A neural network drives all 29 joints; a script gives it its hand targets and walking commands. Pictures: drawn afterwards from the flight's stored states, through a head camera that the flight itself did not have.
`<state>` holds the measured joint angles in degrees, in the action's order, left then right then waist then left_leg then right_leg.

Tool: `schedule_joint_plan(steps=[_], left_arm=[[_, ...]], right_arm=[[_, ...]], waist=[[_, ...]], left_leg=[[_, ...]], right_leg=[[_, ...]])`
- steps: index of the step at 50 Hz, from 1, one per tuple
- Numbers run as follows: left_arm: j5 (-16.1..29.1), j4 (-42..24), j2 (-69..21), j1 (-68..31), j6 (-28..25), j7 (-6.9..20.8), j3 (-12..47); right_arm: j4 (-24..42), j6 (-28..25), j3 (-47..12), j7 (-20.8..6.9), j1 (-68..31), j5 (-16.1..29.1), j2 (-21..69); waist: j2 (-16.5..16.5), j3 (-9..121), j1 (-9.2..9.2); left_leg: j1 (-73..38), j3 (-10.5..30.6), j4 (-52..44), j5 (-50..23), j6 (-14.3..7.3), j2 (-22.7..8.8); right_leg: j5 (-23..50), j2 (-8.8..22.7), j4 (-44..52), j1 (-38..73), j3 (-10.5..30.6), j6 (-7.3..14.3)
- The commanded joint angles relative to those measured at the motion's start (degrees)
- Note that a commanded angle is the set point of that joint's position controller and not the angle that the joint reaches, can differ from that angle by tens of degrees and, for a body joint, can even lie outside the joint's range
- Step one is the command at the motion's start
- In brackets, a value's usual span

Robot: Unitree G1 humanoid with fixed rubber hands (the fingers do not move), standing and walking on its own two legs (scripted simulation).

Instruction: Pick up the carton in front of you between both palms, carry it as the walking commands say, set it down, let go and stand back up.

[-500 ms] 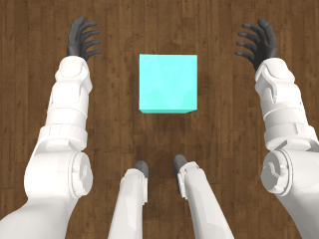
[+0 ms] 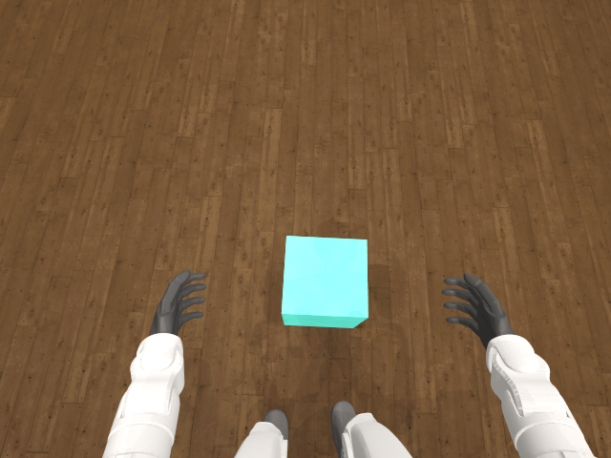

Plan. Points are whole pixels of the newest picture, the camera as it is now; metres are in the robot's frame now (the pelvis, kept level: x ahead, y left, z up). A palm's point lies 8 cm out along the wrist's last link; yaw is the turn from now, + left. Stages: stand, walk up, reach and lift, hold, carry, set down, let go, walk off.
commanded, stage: let go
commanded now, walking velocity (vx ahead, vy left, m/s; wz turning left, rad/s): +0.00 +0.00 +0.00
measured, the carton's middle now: (322, 285) +0.46 -0.06 -0.62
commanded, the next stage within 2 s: stand in 0.76 s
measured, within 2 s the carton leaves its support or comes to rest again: neither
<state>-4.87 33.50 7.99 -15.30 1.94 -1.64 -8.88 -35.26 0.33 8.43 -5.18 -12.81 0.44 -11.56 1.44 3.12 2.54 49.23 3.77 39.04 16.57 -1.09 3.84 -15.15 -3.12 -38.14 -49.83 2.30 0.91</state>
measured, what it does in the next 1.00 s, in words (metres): stands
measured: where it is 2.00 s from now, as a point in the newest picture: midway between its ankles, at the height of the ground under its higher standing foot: outside the picture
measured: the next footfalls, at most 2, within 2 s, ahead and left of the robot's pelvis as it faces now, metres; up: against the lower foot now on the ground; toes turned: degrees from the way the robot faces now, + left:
none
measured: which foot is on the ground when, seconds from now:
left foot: down 0.00-1.00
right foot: down 0.00-1.00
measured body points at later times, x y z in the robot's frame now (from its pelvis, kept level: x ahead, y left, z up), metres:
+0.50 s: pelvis +0.03 +0.02 +0.03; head +0.05 +0.02 +0.48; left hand +0.21 +0.24 -0.04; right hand +0.20 -0.22 -0.04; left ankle +0.00 +0.10 -0.71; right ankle +0.01 -0.11 -0.71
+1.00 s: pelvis +0.04 +0.01 +0.03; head +0.04 +0.01 +0.48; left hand +0.19 +0.29 -0.06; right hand +0.18 -0.28 -0.05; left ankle +0.00 +0.10 -0.71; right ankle +0.01 -0.11 -0.71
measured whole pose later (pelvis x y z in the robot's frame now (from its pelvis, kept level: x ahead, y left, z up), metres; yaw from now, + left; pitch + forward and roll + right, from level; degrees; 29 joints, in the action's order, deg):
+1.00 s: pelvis +0.04 +0.01 +0.03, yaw +0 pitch +0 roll -1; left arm -2.7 38.0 18.3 11.3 1.6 -1.4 -3.0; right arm -36.1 2.2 4.3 1.0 12.1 -1.9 -17.9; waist -0.1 0.0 0.5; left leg 10.3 4.0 30.3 19.8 -2.2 3.4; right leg -18.1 -3.1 -28.7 -10.5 2.9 0.9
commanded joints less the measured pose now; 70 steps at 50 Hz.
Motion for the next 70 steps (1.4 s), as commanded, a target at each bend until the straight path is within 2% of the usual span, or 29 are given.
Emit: schedule_joint_plan(steps=[1, 4, 7, 8, 9, 12, 13, 16, 19, 20, 21, 22, 24, 25, 26, 27, 30, 33, 34, 35, 36, 38, 40, 44, 46, 48, 58, 60, 70], left_arm=[[1.4, -8.8, 7.1, 8.0, -3.2, 1.6, 0.0], [2.5, -8.6, 6.6, 16.3, -3.7, 1.9, 0.3], [2.0, -11.2, 9.1, 17.4, -3.6, 2.4, -0.5], [4.1, -11.6, 6.7, 21.1, -3.6, 3.3, 2.6], [4.0, -11.9, 8.0, 21.8, -3.1, 3.5, 2.9], [3.0, -11.0, 8.5, 24.6, -1.9, 3.6, 1.5], [4.5, -9.7, 7.1, 24.9, -1.2, 4.0, 4.5], [3.5, -15.1, 8.7, 25.1, 0.5, 4.1, 3.7], [5.9, -15.9, 6.7, 26.2, 1.8, 5.4, 8.0], [5.4, -14.7, 9.0, 26.2, 3.4, 4.9, 6.8], [6.0, -17.1, 9.0, 24.5, 3.4, 4.7, 9.0], [4.7, -15.6, 8.8, 23.7, 4.4, 4.6, 5.5], [6.2, -15.0, 7.9, 23.5, 4.9, 5.2, 7.6], [4.5, -13.9, 10.1, 26.2, 5.3, 5.1, 4.7], [4.1, -14.8, 8.9, 24.9, 6.0, 5.3, 3.9], [4.8, -15.1, 8.7, 25.6, 5.9, 5.5, 5.1], [6.0, -16.8, 6.7, 26.6, 5.4, 5.4, 7.8], [5.4, -16.5, 6.7, 27.6, 4.8, 4.8, 7.3], [7.0, -10.8, 9.7, 30.2, 2.8, 3.6, 6.3], [8.2, -13.1, 7.8, 28.2, 1.9, 3.5, 8.5], [6.4, -12.0, 9.4, 27.7, 1.7, 3.0, 6.9], [6.5, -14.7, 9.8, 25.7, 1.0, 2.2, 4.9], [1.9, -3.4, 17.9, 25.5, 0.0, -0.3, 3.5], [1.8, -1.2, 16.6, 25.3, -1.4, -0.1, 4.3], [1.7, 0.7, 16.7, 24.9, -1.6, -0.2, 4.8], [2.3, 1.4, 15.0, 23.2, -1.5, 0.1, 4.5], [2.6, 6.8, 19.0, 23.3, -2.2, -0.2, 4.2], [2.9, 7.0, 18.3, 23.6, -2.7, -0.4, 4.9], [3.7, 12.4, 19.1, 22.7, -2.7, 0.0, 5.2]], right_arm=[[8.2, -2.2, 0.7, 1.2, 10.1, -1.2, -6.8], [12.3, -2.7, -3.3, 2.0, 15.4, -0.1, -3.9], [14.1, -2.7, -1.8, 1.0, 19.8, -0.9, -4.7], [16.1, -1.9, -3.6, 0.8, 20.1, -1.2, -4.4], [14.2, -1.6, -3.3, 1.4, 24.0, -1.6, -4.6], [13.0, -0.5, -4.7, 0.7, 22.2, -2.7, -5.2], [13.3, 0.1, -4.5, 0.6, 23.8, -0.4, -4.8], [15.2, 1.6, -3.6, 0.7, 23.3, 1.4, -6.0], [16.7, 4.0, -3.8, 1.0, 24.4, -0.6, -6.8], [14.6, 4.2, -4.5, 0.3, 23.9, 0.2, -4.3], [17.2, 4.3, -2.9, 0.6, 23.1, -1.2, -5.2], [16.3, 5.2, -5.1, 0.9, 22.8, -0.9, -6.7], [15.7, 6.8, -3.7, 0.8, 23.1, -3.2, -5.7], [17.2, 7.2, -4.9, 0.7, 23.3, -1.9, -5.3], [16.3, 7.1, -1.0, 1.2, 21.4, -2.8, -7.2], [18.0, 7.1, -3.8, 1.0, 22.2, -2.1, -5.5], [18.7, 7.2, -5.3, 1.5, 24.8, -1.7, -4.6], [18.4, 6.2, -1.2, 1.2, 23.8, -3.4, -8.0], [20.8, 8.3, -0.7, 3.2, 22.7, -3.9, -6.4], [19.0, 9.6, -2.9, 3.6, 23.3, -2.8, -6.7], [19.0, 9.4, -5.2, 3.8, 25.1, -1.2, -4.1], [17.6, 9.2, -4.0, 3.7, 25.6, -2.0, -8.3], [8.4, 3.9, -1.7, 6.1, 23.4, -2.4, -11.7], [4.7, 0.8, -2.9, 6.4, 22.5, -3.2, -11.9], [4.2, 0.6, -2.5, 6.4, 20.9, -2.4, -11.0], [1.7, 0.1, -3.0, 6.4, 22.0, -1.9, -13.0], [-4.6, -0.6, -3.6, 6.9, 21.1, -2.0, -14.2], [-4.9, -1.1, -3.7, 6.9, 20.3, -2.4, -14.9], [-9.1, -1.5, -4.0, 6.9, 22.1, -1.7, -15.9]], waist=[[1.4, 27.0, 0.37], [1.4, 20.2, -2.36], [-1.9, 15.8, -0.17], [2.6, 14.3, -1.98], [2.4, 9.3, 0.93], [-1.5, 1.4, -4.23], [-6.5, 0.3, -1.80], [-7.7, -0.2, -3.55], [-3.5, -3.8, -1.23], [-5.4, -4.9, -3.33], [-0.2, -4.6, -1.23], [-5.7, -4.1, -4.22], [0.1, -5.8, -1.31], [-2.4, -7.8, -4.18], [-2.0, -9.1, -0.77], [1.6, -6.5, -3.60], [-0.4, -2.9, -3.85], [-0.4, 1.8, -3.01], [-0.1, -1.5, 0.92], [0.7, 2.0, -2.64], [-4.6, -1.3, -2.55], [-2.4, 1.2, -4.02], [-3.9, -1.8, -0.96], [-6.1, 0.0, -2.55], [2.4, -0.9, -1.97], [-3.5, 0.3, -3.13], [3.3, 3.3, -2.98], [-3.9, 0.4, -3.52], [-1.3, -3.3, -2.87]], left_leg=[[-20.5, -0.9, -6.7, -18.4, 2.1, -1.5], [-29.1, 0.3, -9.4, -22.5, 1.1, -2.2], [-31.5, -0.8, -13.0, -17.7, 1.0, -1.3], [-32.7, -1.9, -14.3, -13.7, 1.3, -1.1], [-35.1, -0.6, -16.1, -14.6, 1.0, -1.7], [-35.7, -0.3, -17.3, -14.6, 1.3, -2.5], [-36.4, -1.9, -18.1, -12.8, 2.5, -2.1], [-40.5, -0.5, -19.3, -16.0, 2.5, -2.8], [-42.0, -0.7, -18.2, -14.1, 2.9, -3.6], [-41.9, -1.2, -19.2, -11.4, 2.5, -3.1], [-42.0, -0.8, -18.5, -13.6, 1.8, -3.3], [-39.8, -2.3, -17.4, -10.7, 2.9, -2.6], [-42.0, -0.6, -20.0, -6.9, 1.6, -4.1], [-41.3, -1.4, -19.3, -6.7, 1.5, -3.6], [-42.3, -1.5, -19.1, -7.0, 1.9, -3.5], [-42.8, -1.8, -17.9, -9.6, 1.8, -3.3], [-44.1, -1.0, -16.5, -17.4, 1.8, -3.6], [-47.9, -0.8, -15.4, -25.3, 2.7, -2.9], [-45.4, -1.6, -13.5, -31.2, 2.6, -3.0], [-48.4, 0.7, -13.8, -28.9, 1.9, -3.8], [-48.9, -0.4, -13.2, -29.2, 1.9, -3.5], [-48.0, -1.1, -12.9, -29.9, 2.7, -2.8], [-38.4, 1.5, -13.6, -8.1, 2.3, -5.0], [-38.1, 2.1, -12.9, -11.9, 1.7, -5.9], [-40.9, 3.0, -11.5, -14.9, 1.1, -5.7], [-37.8, 2.5, -10.4, -23.1, 1.6, -6.1], [-41.6, 5.2, -13.8, -18.1, 0.0, -7.3], [-40.8, 5.1, -14.0, -21.1, 0.2, -7.3], [-41.0, 7.2, -17.2, -15.5, -0.3, -8.3]], right_leg=[[28.6, 2.6, 3.1, 35.0, 1.7, -2.1], [23.9, 1.9, 8.4, 32.6, 1.3, -2.5], [22.6, 2.5, 10.9, 38.3, 1.7, -1.7], [19.6, 1.3, 11.6, 43.0, 0.3, -2.6], [19.5, 0.9, 12.4, 40.1, -0.2, -2.5], [12.7, 1.3, 14.5, 38.9, -0.5, -1.8], [12.8, 1.5, 15.4, 40.3, -0.3, -0.9], [12.6, 1.2, 16.2, 41.3, -1.0, -1.1], [10.5, 0.3, 15.8, 41.0, -1.3, -1.4], [7.5, 0.9, 17.0, 42.6, -1.6, -1.3], [9.1, -0.1, 16.2, 41.7, -2.3, -1.4], [7.7, 0.8, 16.8, 44.6, -0.7, -0.4], [4.7, 0.2, 16.0, 44.1, -2.5, -1.6], [4.8, 0.3, 15.0, 44.8, -2.3, -1.7], [5.7, 1.1, 16.0, 43.6, -1.4, -1.0], [6.4, 0.5, 16.4, 46.3, -1.1, -0.9], [12.5, -0.5, 14.1, 47.3, -1.1, -1.3], [16.3, -0.1, 14.9, 46.0, -0.3, -1.4], [20.5, -1.4, 13.7, 43.4, -1.2, -2.5], [14.5, -1.7, 12.4, 44.0, -1.1, -2.1], [12.0, -1.2, 13.6, 40.4, -0.3, -2.0], [14.5, -1.3, 12.6, 41.6, 0.2, -2.4], [9.1, 6.9, 14.6, 38.5, 4.3, -0.9], [8.5, 6.1, 12.8, 41.2, 3.2, -0.2], [13.5, 5.9, 13.4, 37.1, 3.3, -1.3], [19.7, 6.0, 12.3, 41.3, 1.8, -0.7], [16.0, 6.8, 13.1, 43.4, 4.3, -0.6], [17.4, 6.2, 13.7, 41.0, 4.7, 0.0], [10.2, 7.8, 16.6, 39.7, 6.4, 0.6]])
